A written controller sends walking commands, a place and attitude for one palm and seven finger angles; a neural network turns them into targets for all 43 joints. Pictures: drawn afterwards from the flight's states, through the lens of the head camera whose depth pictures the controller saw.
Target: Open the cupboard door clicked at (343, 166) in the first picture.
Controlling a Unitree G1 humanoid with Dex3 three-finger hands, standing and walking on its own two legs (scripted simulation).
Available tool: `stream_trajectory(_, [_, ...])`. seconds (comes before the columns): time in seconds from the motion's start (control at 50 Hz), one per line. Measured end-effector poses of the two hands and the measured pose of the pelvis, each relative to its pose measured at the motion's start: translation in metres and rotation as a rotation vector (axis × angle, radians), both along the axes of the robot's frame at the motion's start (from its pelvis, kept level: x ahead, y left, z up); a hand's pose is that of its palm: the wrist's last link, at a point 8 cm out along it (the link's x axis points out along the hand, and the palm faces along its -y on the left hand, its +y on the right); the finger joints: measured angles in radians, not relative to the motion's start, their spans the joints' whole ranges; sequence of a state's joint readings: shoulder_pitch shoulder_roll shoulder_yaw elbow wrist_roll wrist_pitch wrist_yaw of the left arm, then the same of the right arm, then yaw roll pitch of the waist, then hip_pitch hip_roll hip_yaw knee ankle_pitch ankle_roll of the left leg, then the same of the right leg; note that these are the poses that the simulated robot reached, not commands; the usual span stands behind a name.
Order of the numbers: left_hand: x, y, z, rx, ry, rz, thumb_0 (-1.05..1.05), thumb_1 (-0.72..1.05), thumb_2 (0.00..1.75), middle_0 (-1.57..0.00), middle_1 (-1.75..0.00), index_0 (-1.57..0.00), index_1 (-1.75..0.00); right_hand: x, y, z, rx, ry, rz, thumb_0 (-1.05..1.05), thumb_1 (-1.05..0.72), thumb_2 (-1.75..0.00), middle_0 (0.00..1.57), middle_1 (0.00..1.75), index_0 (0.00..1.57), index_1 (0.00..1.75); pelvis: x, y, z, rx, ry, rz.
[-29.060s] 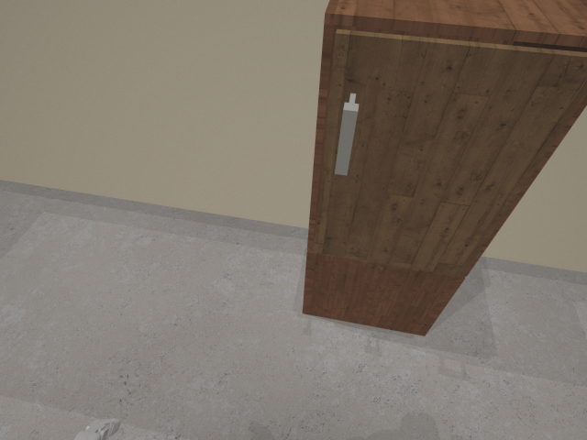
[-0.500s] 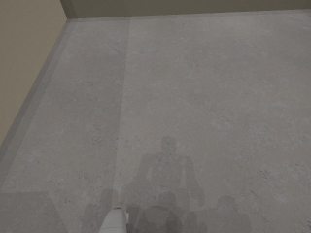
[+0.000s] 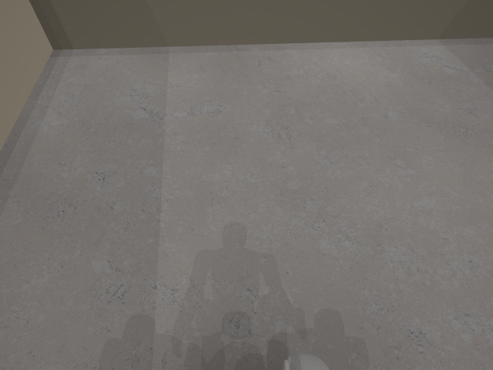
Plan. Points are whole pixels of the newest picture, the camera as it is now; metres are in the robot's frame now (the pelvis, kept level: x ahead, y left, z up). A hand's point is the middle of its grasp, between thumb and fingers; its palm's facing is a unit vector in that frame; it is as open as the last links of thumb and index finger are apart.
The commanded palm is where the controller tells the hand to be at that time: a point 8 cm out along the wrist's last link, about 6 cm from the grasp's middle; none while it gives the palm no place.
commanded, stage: turn to face it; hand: left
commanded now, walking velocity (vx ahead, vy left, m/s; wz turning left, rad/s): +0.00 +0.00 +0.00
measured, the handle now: out of the picture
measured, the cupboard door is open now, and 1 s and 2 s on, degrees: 40 40 40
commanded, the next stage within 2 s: none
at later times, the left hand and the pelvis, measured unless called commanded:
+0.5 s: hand (186, 299) +0.26 +0.15 -0.16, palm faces +0.18 -0.97 -0.18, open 7.2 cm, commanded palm none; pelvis +0.17 -0.04 +0.00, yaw +10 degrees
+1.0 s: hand (158, 327) +0.20 +0.19 -0.16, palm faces +0.45 -0.84 -0.31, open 7.4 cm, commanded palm none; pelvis +0.22 -0.05 -0.01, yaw +27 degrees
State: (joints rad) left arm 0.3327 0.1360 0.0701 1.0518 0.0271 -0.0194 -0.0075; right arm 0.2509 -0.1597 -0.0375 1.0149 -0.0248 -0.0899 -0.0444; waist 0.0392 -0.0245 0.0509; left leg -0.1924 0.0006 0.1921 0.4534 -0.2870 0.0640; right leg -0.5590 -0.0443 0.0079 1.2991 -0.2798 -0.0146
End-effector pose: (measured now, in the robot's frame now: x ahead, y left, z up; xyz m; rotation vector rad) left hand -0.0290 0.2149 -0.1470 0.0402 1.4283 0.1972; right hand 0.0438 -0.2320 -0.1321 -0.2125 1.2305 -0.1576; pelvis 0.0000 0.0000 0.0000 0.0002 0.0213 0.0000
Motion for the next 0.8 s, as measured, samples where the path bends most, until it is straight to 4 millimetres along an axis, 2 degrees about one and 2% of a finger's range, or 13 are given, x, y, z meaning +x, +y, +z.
stream_trajectory(0.08, [0.1, 0.014, 0.006, 0.037, -0.119, -0.082, 0.01, 0.93, 0.9, -0.2, -0.29, -0.2, -0.3, -0.03, -0.008, 0.004, -0.01, 0.151, -0.086, 0.0, -0.94, -0.9, 0.2, 0.3, 0.2, 0.3, 0.038, -0.003, 0.004, -0.011, 0.001, -0.033])
stream_trajectory(0.16, [0.19, 0.01, 0.01, 0.068, -0.211, -0.166, 0.01, 0.93, 0.9, -0.19, -0.29, -0.19, -0.3, -0.051, -0.006, 0.002, 0.021, 0.292, -0.154, 0.01, -0.93, -0.9, 0.19, 0.3, 0.2, 0.3, 0.076, -0.013, 0.0, -0.012, 0.001, -0.024])
stream_trajectory(0.22, [0.246, -0.003, 0.008, 0.087, -0.28, -0.194, 0.0, 0.93, 0.9, -0.19, -0.29, -0.19, -0.3, -0.056, -0.004, -0.005, 0.063, 0.4, -0.182, 0.01, -0.92, -0.9, 0.19, 0.3, 0.2, 0.3, 0.108, -0.027, -0.009, -0.004, 0.0, 0.003])
stream_trajectory(0.28, [0.281, -0.018, 0.008, 0.099, -0.341, -0.184, 0.0, 0.92, 0.9, -0.19, -0.29, -0.19, -0.3, -0.042, -0.007, -0.014, 0.099, 0.467, -0.186, 0.01, -0.92, -0.9, 0.2, 0.3, 0.2, 0.3, 0.132, -0.038, -0.017, 0.003, 0.002, 0.03])
stream_trajectory(0.34, [0.289, -0.029, 0.012, 0.092, -0.355, -0.144, 0.0, 0.92, 0.9, -0.19, -0.29, -0.2, -0.3, 0.0, -0.015, -0.017, 0.102, 0.437, -0.145, 0.01, -0.91, -0.9, 0.2, 0.3, 0.2, 0.3, 0.143, -0.042, -0.012, 0.013, -0.013, 0.07])
stream_trajectory(0.42, [0.278, -0.035, 0.012, 0.071, -0.308, -0.066, -0.01, 0.91, 0.9, -0.2, -0.29, -0.2, -0.3, 0.081, -0.026, -0.017, 0.086, 0.294, -0.067, 0.01, -0.91, -0.9, 0.2, 0.3, 0.2, 0.3, 0.157, -0.042, -0.004, 0.017, -0.011, 0.123])
stream_trajectory(0.52, [0.272, -0.013, 0.008, 0.082, -0.311, 0.034, -0.03, 0.94, 0.9, -0.2, -0.3, -0.2, -0.3, 0.182, -0.028, -0.009, 0.041, 0.11, 0.062, 0.01, -0.91, -0.9, 0.19, 0.3, 0.2, 0.3, 0.172, -0.034, -0.006, 0.0, -0.005, 0.197])
stream_trajectory(0.6, [0.258, 0.011, -0.011, 0.076, -0.296, 0.116, -0.02, 0.93, 0.9, -0.2, -0.3, -0.2, -0.3, 0.248, -0.018, -0.005, -0.013, -0.006, 0.172, 0.01, -0.91, -0.9, 0.19, 0.3, 0.2, 0.3, 0.183, -0.018, -0.018, -0.023, -0.007, 0.251])
stream_trajectory(0.64, [0.247, 0.024, -0.021, 0.078, -0.263, 0.153, -0.01, 0.92, 0.9, -0.2, -0.3, -0.2, -0.3, 0.272, -0.011, -0.006, -0.038, -0.051, 0.217, 0.01, -0.91, -0.9, 0.19, 0.3, 0.2, 0.3, 0.186, -0.011, -0.026, -0.03, 0.006, 0.279])
stream_trajectory(0.68, [0.236, 0.033, -0.021, 0.09, -0.221, 0.175, -0.01, 0.92, 0.9, -0.2, -0.3, -0.2, -0.3, 0.288, -0.005, -0.001, -0.049, -0.068, 0.255, 0.01, -0.91, -0.9, 0.19, 0.3, 0.2, 0.3, 0.189, -0.01, -0.023, -0.025, 0.012, 0.293])
stream_trajectory(0.8, [0.213, 0.043, 0.002, 0.137, -0.164, 0.246, 0.0, 0.91, 0.9, -0.2, -0.29, -0.2, -0.3, 0.312, 0.004, 0.009, -0.045, -0.044, 0.339, 0.01, -0.91, -0.9, 0.2, 0.3, 0.2, 0.3, 0.2, -0.012, -0.006, -0.024, 0.033, 0.347])
